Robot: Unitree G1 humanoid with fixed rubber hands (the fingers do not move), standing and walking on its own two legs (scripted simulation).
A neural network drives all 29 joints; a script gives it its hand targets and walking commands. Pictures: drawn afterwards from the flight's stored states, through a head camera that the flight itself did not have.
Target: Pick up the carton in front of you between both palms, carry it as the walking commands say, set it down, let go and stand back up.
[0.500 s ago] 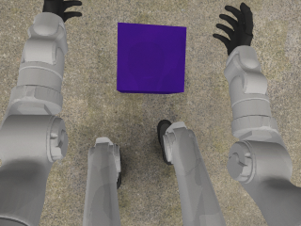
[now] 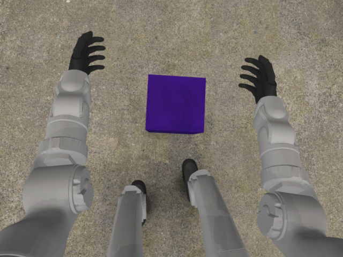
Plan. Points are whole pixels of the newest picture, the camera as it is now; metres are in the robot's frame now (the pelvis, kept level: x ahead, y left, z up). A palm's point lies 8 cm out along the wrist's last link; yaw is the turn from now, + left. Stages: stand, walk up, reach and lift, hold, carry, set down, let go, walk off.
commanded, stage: let go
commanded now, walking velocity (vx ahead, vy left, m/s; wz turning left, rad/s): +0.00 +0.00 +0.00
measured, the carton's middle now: (173, 108) +0.46 -0.08 -0.53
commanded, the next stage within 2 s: stand in 1.20 s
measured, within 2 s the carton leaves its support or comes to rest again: neither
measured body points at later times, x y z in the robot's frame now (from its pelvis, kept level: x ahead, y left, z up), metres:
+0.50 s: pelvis +0.06 -0.02 +0.10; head +0.19 -0.02 +0.53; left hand +0.35 +0.18 +0.00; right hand +0.26 -0.26 +0.02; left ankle +0.03 +0.13 -0.62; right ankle +0.09 -0.13 -0.62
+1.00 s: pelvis +0.09 +0.01 +0.12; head +0.11 +0.01 +0.57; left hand +0.27 +0.24 +0.05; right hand +0.25 -0.23 +0.04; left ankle +0.03 +0.13 -0.62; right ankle +0.09 -0.13 -0.62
